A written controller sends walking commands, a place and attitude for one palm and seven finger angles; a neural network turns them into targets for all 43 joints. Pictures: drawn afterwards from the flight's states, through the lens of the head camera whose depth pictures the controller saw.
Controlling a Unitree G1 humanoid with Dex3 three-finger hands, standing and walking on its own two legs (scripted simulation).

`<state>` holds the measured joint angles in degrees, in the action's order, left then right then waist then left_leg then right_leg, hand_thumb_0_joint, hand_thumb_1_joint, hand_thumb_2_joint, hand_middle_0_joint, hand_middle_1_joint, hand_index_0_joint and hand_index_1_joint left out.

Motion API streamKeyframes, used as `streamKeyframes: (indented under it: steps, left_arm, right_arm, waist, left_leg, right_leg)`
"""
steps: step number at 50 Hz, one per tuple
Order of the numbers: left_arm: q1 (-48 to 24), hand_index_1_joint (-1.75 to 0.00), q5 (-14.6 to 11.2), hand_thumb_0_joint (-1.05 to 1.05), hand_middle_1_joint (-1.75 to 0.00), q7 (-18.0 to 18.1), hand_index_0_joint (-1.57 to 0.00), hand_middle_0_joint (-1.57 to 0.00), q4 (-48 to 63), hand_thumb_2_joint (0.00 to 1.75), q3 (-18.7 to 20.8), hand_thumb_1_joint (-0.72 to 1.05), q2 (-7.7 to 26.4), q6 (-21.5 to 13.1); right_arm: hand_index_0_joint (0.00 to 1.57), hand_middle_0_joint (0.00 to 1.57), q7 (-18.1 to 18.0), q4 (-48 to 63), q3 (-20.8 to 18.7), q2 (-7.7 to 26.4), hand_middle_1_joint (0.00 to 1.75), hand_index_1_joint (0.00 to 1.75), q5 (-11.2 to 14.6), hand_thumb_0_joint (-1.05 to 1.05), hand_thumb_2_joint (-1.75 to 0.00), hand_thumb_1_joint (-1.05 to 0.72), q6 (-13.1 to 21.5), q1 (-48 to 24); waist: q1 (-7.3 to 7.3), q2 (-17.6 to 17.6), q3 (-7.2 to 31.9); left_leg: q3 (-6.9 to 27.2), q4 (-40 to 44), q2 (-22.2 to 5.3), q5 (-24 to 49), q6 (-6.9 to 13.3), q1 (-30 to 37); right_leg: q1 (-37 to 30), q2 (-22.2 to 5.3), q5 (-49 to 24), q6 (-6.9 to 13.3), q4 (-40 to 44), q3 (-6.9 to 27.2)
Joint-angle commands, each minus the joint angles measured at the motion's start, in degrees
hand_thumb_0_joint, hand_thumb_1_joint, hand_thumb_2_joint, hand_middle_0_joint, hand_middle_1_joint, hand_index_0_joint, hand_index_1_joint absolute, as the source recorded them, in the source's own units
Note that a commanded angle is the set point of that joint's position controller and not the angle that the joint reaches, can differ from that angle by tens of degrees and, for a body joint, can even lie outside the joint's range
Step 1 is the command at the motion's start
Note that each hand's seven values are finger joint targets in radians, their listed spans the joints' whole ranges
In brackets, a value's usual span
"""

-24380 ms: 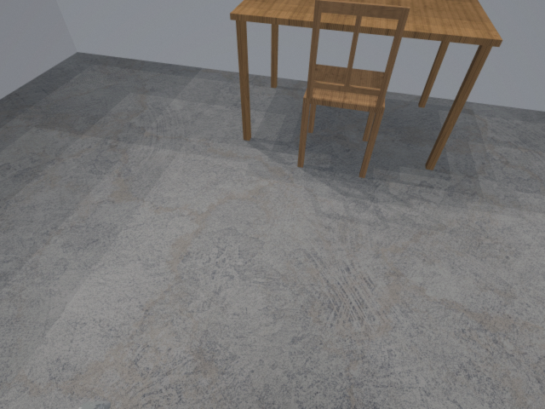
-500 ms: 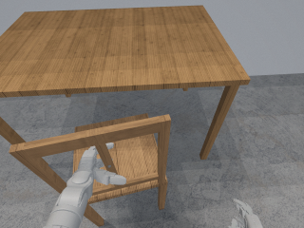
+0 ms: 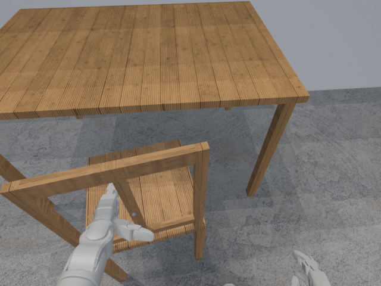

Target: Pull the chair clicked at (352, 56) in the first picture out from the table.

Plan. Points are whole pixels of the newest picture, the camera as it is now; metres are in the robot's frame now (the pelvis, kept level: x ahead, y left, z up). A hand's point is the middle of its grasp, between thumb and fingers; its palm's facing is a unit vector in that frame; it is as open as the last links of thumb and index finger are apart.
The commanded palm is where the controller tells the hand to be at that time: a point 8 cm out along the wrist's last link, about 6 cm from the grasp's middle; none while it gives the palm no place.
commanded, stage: draw the fingers out of the gap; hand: left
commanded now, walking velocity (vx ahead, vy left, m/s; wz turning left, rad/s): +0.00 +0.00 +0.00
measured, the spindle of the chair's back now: (133, 208) +0.31 +0.14 -0.06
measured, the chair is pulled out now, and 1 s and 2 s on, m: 0.16 0.16 0.16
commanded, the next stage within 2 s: draw the hand back to the body in 0.58 s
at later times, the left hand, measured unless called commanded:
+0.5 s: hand (125, 258) +0.20 +0.14 -0.04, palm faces +0.03 -0.99 -0.14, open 17.5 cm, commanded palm +0.17 +0.19 -0.01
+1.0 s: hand (101, 260) +0.18 +0.16 +0.04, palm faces +0.08 -0.99 -0.07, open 17.5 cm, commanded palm +0.13 +0.22 +0.05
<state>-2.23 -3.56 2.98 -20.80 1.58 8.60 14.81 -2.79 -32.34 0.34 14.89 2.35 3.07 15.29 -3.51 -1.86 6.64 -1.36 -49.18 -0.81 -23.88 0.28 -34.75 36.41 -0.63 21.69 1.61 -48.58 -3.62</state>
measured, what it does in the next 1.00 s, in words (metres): stands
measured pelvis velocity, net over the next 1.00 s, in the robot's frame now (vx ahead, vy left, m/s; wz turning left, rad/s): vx -0.01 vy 0.00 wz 0.03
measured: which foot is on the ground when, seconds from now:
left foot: down 0.00-1.00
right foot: down 0.00-1.00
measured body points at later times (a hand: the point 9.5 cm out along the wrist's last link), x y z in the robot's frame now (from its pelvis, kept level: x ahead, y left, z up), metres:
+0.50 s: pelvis +0.02 +0.00 -0.01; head +0.04 -0.01 +0.44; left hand +0.19 +0.19 -0.03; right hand +0.21 -0.24 -0.07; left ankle +0.01 +0.12 -0.70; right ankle +0.03 -0.10 -0.70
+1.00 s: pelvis -0.01 +0.00 -0.05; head +0.03 +0.00 +0.40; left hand +0.17 +0.21 +0.05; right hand +0.19 -0.23 -0.12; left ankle +0.01 +0.12 -0.70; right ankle +0.03 -0.10 -0.70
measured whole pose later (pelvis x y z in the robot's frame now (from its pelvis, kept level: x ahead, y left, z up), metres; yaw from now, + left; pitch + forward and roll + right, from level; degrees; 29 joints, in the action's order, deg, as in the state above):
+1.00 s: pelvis -0.01 +0.00 -0.05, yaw +2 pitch +12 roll -1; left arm 34.8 -10.4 -6.0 17.5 3.0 10.0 -21.4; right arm -1.0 -31.3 -0.6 11.8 1.3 14.0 12.9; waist 0.4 -1.6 8.5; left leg 1.6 -67.1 -1.1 -31.6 -0.5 -47.7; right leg 47.8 -0.9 29.3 2.4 -64.7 -6.3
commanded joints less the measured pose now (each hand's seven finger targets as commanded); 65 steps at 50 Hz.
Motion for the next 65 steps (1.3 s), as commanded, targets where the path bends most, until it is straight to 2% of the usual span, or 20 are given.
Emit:
streamKeyframes:
  steps: [1, 8, 11, 17, 21, 30, 35, 36, 37, 39, 41, 45, 47, 52, 56, 60, 61, 62, 63, 65]
  left_arm:
    - [-5.05, 0.0, 0.1, 0.0, 0.0, 0.77, 0.0, 0.0, 14.92, 0.2, 1.46, -0.55, 6.48, -2.32]
    - [3.58, 0.0, 0.11, 0.0, 0.0, 0.63, 0.0, 0.0, 25.41, 0.2, -1.37, -0.55, 5.47, -2.14]
    - [8.17, 0.0, 0.16, 0.0, 0.0, 0.29, 0.0, 0.0, 26.89, 0.2, -1.05, -0.55, 6.23, -1.47]
    - [17.74, 0.0, 0.59, 0.0, 0.0, -0.27, 0.0, 0.0, 34.21, 0.2, -2.74, -0.55, 5.72, -0.49]
    - [24.05, 0.0, 0.92, 0.0, 0.0, -0.1, 0.0, 0.0, 38.14, 0.2, -3.05, -0.55, 5.78, -0.15]
    - [35.22, 0.0, 1.68, 0.0, 0.0, -0.53, 0.0, 0.0, 45.66, 0.2, -4.62, -0.55, 5.2, -2.24]
    - [39.59, 0.0, 2.11, 0.0, 0.0, -0.64, 0.0, 0.0, 45.89, 0.2, -5.68, -0.55, 4.51, -2.17]
    - [33.48, 0.0, -3.01, 0.0, 0.0, -1.41, 0.0, 0.0, 53.54, 0.2, -4.31, -0.55, 1.05, -11.34]
    - [35.29, 0.0, -2.54, 0.0, 0.0, -1.82, 0.0, 0.0, 49.81, 0.2, -1.45, -0.55, 4.58, -16.05]
    - [38.67, 0.0, -4.04, 0.0, 0.0, -3.08, 0.0, 0.0, 51.89, 0.2, -0.67, -0.55, 4.23, -23.26]
    - [39.67, 0.0, -4.89, 0.0, 0.0, -3.96, 0.0, 0.0, 51.37, 0.2, 2.82, -0.55, 6.31, -29.57]
    - [37.96, 0.0, -6.73, 0.0, 0.0, -8.02, 0.0, 0.0, 49.19, 0.2, 1.04, -0.55, 3.59, -43.13]
    - [41.0, 0.0, -6.91, 0.0, 0.0, -9.68, 0.0, 0.0, 46.75, 0.2, 3.15, -0.55, 5.5, -42.38]
    - [38.52, 0.0, -9.74, 0.0, 0.0, -10.38, 0.0, 0.0, 53.54, 0.2, 6.99, -0.55, 9.04, -31.45]
    - [35.5, -0.01, -11.43, 0.0, -0.01, -8.58, -0.01, -0.01, 56.83, 0.22, 9.93, -0.51, 10.82, -31.05]
    - [36.18, -0.04, -11.71, 0.0, -0.04, -9.64, -0.02, -0.02, 53.5, 0.29, 9.61, -0.37, 10.05, -31.11]
    - [37.94, -0.05, -1.97, 0.0, -0.05, -1.35, -0.03, -0.03, 52.55, 0.31, 15.22, -0.33, 22.86, -25.61]
    - [38.24, -0.05, -1.04, 0.0, -0.05, 1.71, -0.04, -0.04, 55.64, 0.32, 10.26, -0.3, 15.47, -23.19]
    - [38.07, -0.06, 0.14, 0.0, -0.06, 3.59, -0.04, -0.04, 54.86, 0.34, 8.92, -0.26, 13.87, -21.46]
    - [37.66, -0.08, 1.07, 0.0, -0.08, 5.58, -0.05, -0.05, 56.2, 0.37, 9.9, -0.19, 15.47, -19.67]
  right_arm:
    - [0.2, 0.2, -0.41, 9.55, -2.61, 6.74, 0.3, 0.3, -0.22, 0.0, -0.9, -0.9, 3.19, -4.67]
    - [0.2, 0.2, -1.06, 10.95, -2.33, 6.15, 0.3, 0.3, -0.37, 0.0, -0.9, -0.9, 4.79, -4.7]
    - [0.2, 0.2, -1.31, 11.41, -2.19, 6.33, 0.3, 0.3, -0.6, 0.0, -0.9, -0.9, 5.2, -4.58]
    - [0.2, 0.2, -1.39, 13.34, -1.85, 5.91, 0.3, 0.3, -0.74, 0.0, -0.9, -0.9, 6.03, -4.0]
    - [0.2, 0.2, -1.57, 14.31, -1.79, 5.77, 0.3, 0.3, -0.95, 0.0, -0.9, -0.9, 6.49, -3.6]
    - [0.2, 0.2, -1.98, 15.65, -2.01, 4.94, 0.3, 0.3, -0.98, 0.0, -0.9, -0.9, 8.07, -2.79]
    - [0.2, 0.2, -2.1, 15.65, -2.24, 4.67, 0.3, 0.3, -0.97, 0.0, -0.9, -0.9, 8.58, -3.14]
    - [0.2, 0.2, -2.17, 14.88, -2.27, 4.24, 0.3, 0.3, -1.62, 0.0, -0.9, -0.9, 10.49, -3.47]
    - [0.2, 0.2, -1.96, 12.88, -2.71, 4.39, 0.3, 0.3, -1.78, 0.0, -0.9, -0.9, 11.91, -3.13]
    - [0.2, 0.2, -1.05, 12.52, -3.03, 3.7, 0.3, 0.3, -1.48, 0.0, -0.9, -0.9, 13.87, -2.99]
    - [0.2, 0.2, -0.28, 10.97, -3.55, 3.29, 0.3, 0.3, -1.33, 0.0, -0.9, -0.9, 14.82, -3.43]
    - [0.2, 0.2, 1.82, 9.24, -3.66, 2.79, 0.3, 0.3, -1.54, 0.0, -0.9, -0.9, 16.2, -6.24]
    - [0.2, 0.2, 1.96, 10.38, -4.0, 3.49, 0.3, 0.3, -1.05, 0.0, -0.9, -0.9, 15.36, -6.77]
    - [0.2, 0.2, -0.49, 13.39, -3.05, 3.82, 0.3, 0.3, 0.53, 0.0, -0.9, -0.9, 12.93, -7.5]
    - [0.2, 0.2, -1.81, 11.94, -2.27, 3.73, 0.3, 0.3, 0.52, 0.0, -0.9, -0.9, 13.99, -6.92]
    - [0.2, 0.2, -1.58, 10.45, -1.87, 4.06, 0.3, 0.3, 0.84, 0.0, -0.9, -0.9, 15.39, -6.53]
    - [0.2, 0.2, -3.42, 11.23, -2.96, 3.8, 0.3, 0.3, -0.19, 0.0, -0.9, -0.9, 12.8, -6.8]
    - [0.2, 0.2, -3.78, 12.62, -1.6, 2.42, 0.3, 0.3, -0.69, 0.0, -0.9, -0.9, 12.05, -7.77]
    - [0.2, 0.2, -3.9, 11.72, -1.53, 2.33, 0.3, 0.3, -0.7, 0.0, -0.9, -0.9, 11.12, -6.91]
    - [0.2, 0.2, -4.37, 11.43, -1.4, 2.82, 0.3, 0.3, -0.84, 0.0, -0.9, -0.9, 9.96, -7.53]
  waist:
    - [0.87, 4.2, 11.29]
    - [0.62, 1.08, 12.04]
    - [0.62, 3.12, 10.96]
    - [0.56, 1.49, 9.92]
    - [0.39, 3.12, 8.63]
    - [1.15, -0.13, 9.94]
    - [0.57, 3.3, 7.0]
    - [0.56, 5.7, 5.06]
    - [1.43, 4.82, 6.92]
    - [2.83, 0.16, 9.06]
    - [3.58, -1.23, 9.19]
    - [3.16, -1.03, 7.23]
    - [3.88, -0.25, 9.1]
    - [3.35, 2.37, 8.88]
    - [3.34, 2.32, 6.5]
    - [3.09, 0.17, 3.18]
    - [6.86, -2.07, 4.8]
    - [5.14, -3.38, 0.81]
    - [4.93, -3.31, -0.43]
    - [5.05, -1.46, -0.48]
  left_leg:
    - [1.56, 6.45, 1.23, 11.23, 1.42, 2.76]
    - [1.88, 4.98, 1.48, 13.17, 1.6, 4.69]
    - [2.17, 4.48, 1.62, 12.84, 1.61, 3.52]
    - [2.44, 3.18, 1.67, 14.0, 1.61, 3.18]
    - [2.84, 2.1, 1.8, 13.89, 1.64, 1.96]
    - [3.31, 0.7, 1.9, 14.38, 1.73, 1.52]
    - [3.8, 0.25, 1.85, 11.67, 1.77, -0.94]
    - [4.28, -2.35, 2.21, 11.26, 1.21, -2.93]
    - [4.16, -3.26, 2.12, 10.36, 1.04, -3.66]
    - [3.94, -3.39, 2.03, 11.41, 0.53, -3.02]
    - [3.74, -4.6, 1.91, 11.47, 0.1, -4.75]
    - [3.97, -8.36, 1.58, 7.44, -0.38, -9.95]
    - [3.33, -7.34, 1.45, 4.07, 0.04, -10.74]
    - [3.19, -3.85, 1.58, -0.03, 0.89, -8.07]
    - [4.12, -1.58, 1.2, 2.02, 0.81, -4.85]
    - [4.21, 1.23, 1.01, 1.66, 0.5, -2.28]
    - [2.93, 4.2, 0.24, 1.13, 0.28, 0.4]
    - [2.34, 5.58, 0.8, 1.39, 0.46, 1.49]
    - [2.27, 6.64, 0.4, 1.77, 0.62, 3.07]
    - [2.14, 8.58, 0.06, 3.29, 0.83, 6.06]
  right_leg:
    - [-10.06, 0.77, -9.0, -1.04, 7.77, 1.94]
    - [-9.91, 0.42, -11.25, -1.03, 6.97, 1.77]
    - [-9.67, 0.47, -11.12, -1.12, 6.68, 1.55]
    - [-8.56, 0.16, -12.48, -1.19, 5.68, 1.28]
    - [-7.45, 0.36, -12.36, -1.19, 4.99, 0.95]
    - [-5.97, 0.28, -11.71, -0.9, 3.01, 0.34]
    - [-3.7, 0.52, -9.01, -1.2, 2.86, -0.14]
    - [-0.88, 1.33, -9.14, -0.9, 1.34, -1.34]
    - [-0.56, 1.06, -8.44, -0.74, -0.13, -0.63]
    - [-0.46, 1.04, -7.96, -0.3, -1.81, -0.59]
    - [0.17, 1.28, -7.55, -0.01, -3.22, -0.26]
    - [6.06, 1.36, -3.17, 0.06, -6.7, 0.19]
    - [3.61, 1.05, 0.63, -0.06, -5.11, 1.59]
    - [-2.34, 0.41, 7.66, -1.14, 1.92, 3.9]
    - [-3.75, 0.97, 5.36, -0.96, 3.87, 2.71]
    - [-4.15, 1.14, 4.78, -1.02, 5.65, 1.56]
    - [-7.96, -0.82, 6.11, -0.07, 9.27, 6.02]
    - [-7.57, -1.41, 5.91, -0.59, 10.8, 4.52]
    - [-8.19, -1.31, 5.22, -0.72, 11.54, 3.47]
    - [-10.61, -0.98, 3.32, -0.9, 13.0, 2.57]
